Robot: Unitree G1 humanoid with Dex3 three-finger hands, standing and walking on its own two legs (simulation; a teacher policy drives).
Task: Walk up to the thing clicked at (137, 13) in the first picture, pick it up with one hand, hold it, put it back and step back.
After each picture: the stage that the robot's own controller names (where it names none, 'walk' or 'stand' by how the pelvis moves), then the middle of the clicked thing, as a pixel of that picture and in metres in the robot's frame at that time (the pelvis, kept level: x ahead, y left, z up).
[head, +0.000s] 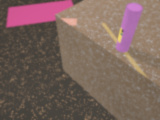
stand; (127, 30) +0.64 -0.21 -0.01
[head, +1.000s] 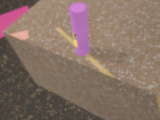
walk; (80, 32) +0.57 +0.05 +0.02
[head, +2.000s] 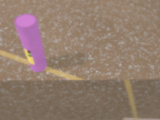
stand; (33, 46) +0.47 +0.20 +0.03
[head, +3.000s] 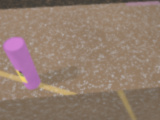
stand; (24, 66) +0.42 +0.24 +0.00
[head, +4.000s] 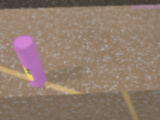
stand; (32, 64) +0.44 +0.22 -0.01
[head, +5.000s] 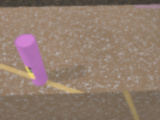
stand; (33, 63) +0.44 +0.21 -0.01
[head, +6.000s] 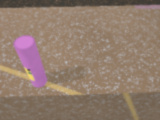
stand; (33, 64) +0.43 +0.22 -0.01
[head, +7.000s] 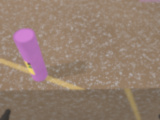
rise first; (33, 58) +0.44 +0.22 +0.00
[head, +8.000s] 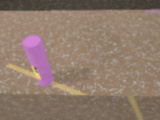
go down; (39, 63) +0.44 +0.22 +0.00
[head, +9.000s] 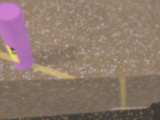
go down; (17, 42) +0.45 +0.20 +0.05
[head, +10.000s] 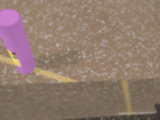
approach; (18, 47) +0.45 +0.20 +0.05
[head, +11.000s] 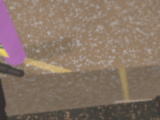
close in; (4, 35) +0.46 +0.22 +0.08
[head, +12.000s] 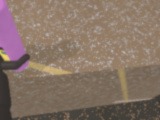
lift; (7, 40) +0.44 +0.20 +0.08
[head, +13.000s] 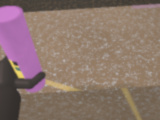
lift; (23, 56) +0.32 +0.17 +0.20
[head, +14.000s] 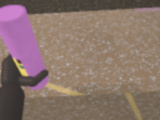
hold; (26, 54) +0.33 +0.16 +0.19
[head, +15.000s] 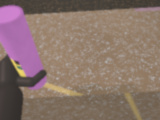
hold; (24, 55) +0.33 +0.17 +0.19
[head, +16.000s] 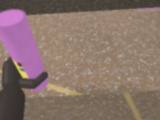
crouch; (26, 57) +0.33 +0.17 +0.18
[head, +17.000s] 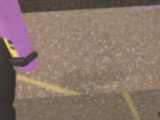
crouch; (16, 36) +0.40 +0.19 +0.20
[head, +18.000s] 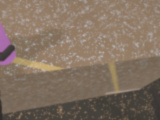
lower; out of the picture +0.48 +0.22 +0.06
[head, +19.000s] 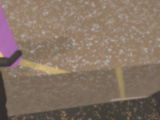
lower; out of the picture +0.45 +0.21 +0.09
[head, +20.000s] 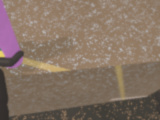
lower; (1, 36) +0.45 +0.21 +0.09
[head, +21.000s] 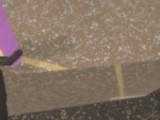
lower; (0, 35) +0.45 +0.21 +0.09
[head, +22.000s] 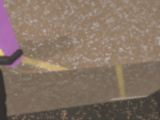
loosen; (0, 34) +0.45 +0.21 +0.09
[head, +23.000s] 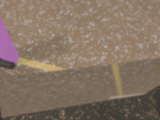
withdraw; out of the picture +0.45 +0.22 +0.08
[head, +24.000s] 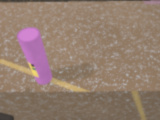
sink last; (37, 59) +0.43 +0.20 +0.04
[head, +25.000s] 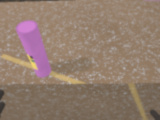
stand; (36, 52) +0.46 +0.21 +0.05
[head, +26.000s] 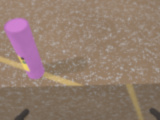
stand; (27, 52) +0.44 +0.22 +0.06
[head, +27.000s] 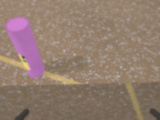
stand; (28, 51) +0.44 +0.22 +0.06
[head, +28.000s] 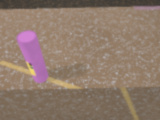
stand; (34, 59) +0.47 +0.22 +0.01
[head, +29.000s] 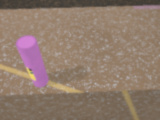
stand; (34, 64) +0.44 +0.21 -0.01
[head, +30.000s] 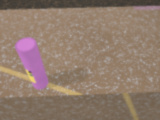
stand; (34, 66) +0.43 +0.21 -0.01
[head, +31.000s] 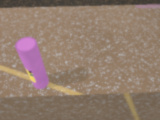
stand; (34, 66) +0.42 +0.21 -0.01
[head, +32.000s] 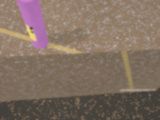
walk; (35, 23) +0.55 +0.20 +0.01
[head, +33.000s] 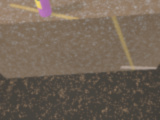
walk; out of the picture +0.81 +0.24 +0.01
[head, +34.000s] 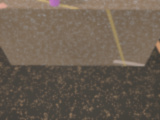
stand; out of the picture +1.08 +0.20 +0.01
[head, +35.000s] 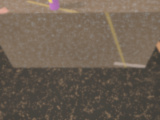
stand; out of the picture +1.08 +0.21 -0.01
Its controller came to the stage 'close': yes
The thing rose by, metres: 0.21
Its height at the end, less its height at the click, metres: +0.00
